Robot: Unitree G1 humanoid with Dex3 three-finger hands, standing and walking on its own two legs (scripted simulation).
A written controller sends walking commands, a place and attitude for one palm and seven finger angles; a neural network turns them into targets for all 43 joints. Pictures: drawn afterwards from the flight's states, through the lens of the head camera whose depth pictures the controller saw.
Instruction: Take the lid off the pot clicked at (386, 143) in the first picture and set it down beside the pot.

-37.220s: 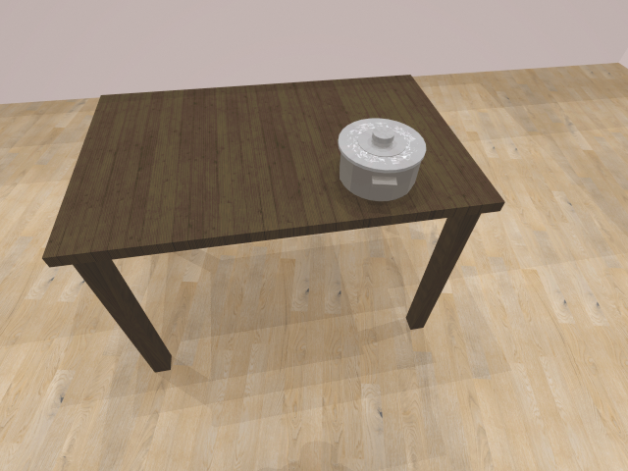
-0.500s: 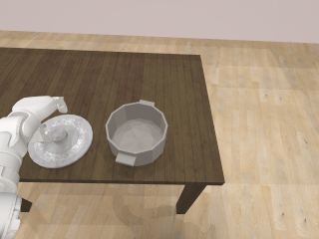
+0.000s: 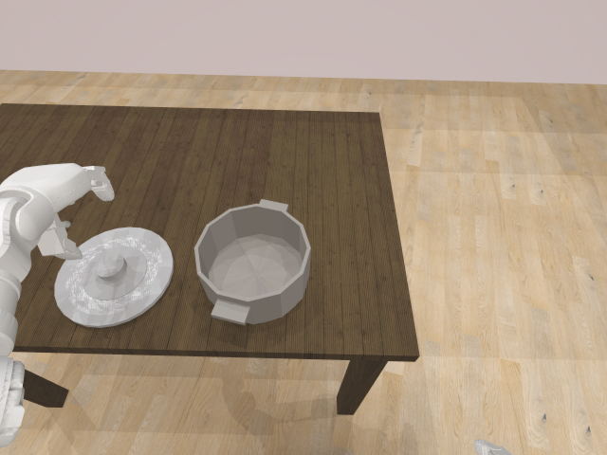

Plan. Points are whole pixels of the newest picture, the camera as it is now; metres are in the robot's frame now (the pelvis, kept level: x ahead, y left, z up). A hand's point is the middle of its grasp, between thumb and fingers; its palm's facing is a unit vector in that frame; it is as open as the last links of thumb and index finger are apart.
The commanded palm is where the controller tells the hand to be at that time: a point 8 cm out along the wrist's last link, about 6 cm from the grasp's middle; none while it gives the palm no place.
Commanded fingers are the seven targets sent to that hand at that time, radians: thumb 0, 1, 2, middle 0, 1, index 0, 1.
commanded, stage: raise the empty hand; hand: left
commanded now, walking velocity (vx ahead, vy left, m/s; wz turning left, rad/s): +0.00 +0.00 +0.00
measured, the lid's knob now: (110, 266) +0.42 +0.34 -0.08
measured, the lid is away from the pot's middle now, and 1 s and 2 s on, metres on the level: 0.25 0.25 0.25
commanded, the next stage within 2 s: draw the hand back to the body in 0.04 s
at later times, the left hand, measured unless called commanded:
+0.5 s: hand (52, 241) +0.36 +0.33 +0.08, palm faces -0.37 -0.06 -0.93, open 11.0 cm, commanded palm +0.35 +0.33 +0.14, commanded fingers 0.00 -0.05 0.72 -0.38 -0.81 -0.38 -0.81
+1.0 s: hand (82, 213) +0.36 +0.27 +0.14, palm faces +0.40 -0.86 -0.31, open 10.6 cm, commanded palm +0.29 +0.31 +0.15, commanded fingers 0.00 0.29 0.78 -0.31 -0.63 -0.31 -0.63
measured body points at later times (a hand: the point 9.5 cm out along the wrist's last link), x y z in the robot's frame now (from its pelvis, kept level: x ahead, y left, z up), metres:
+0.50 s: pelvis +0.00 +0.00 +0.00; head +0.04 +0.00 +0.45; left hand +0.38 +0.33 +0.13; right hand +0.11 -0.26 -0.12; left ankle +0.00 +0.08 -0.73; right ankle -0.01 -0.16 -0.73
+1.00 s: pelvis +0.02 -0.01 +0.01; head +0.03 -0.01 +0.46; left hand +0.33 +0.31 +0.15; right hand +0.16 -0.25 -0.09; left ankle +0.00 +0.08 -0.73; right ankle +0.00 -0.16 -0.73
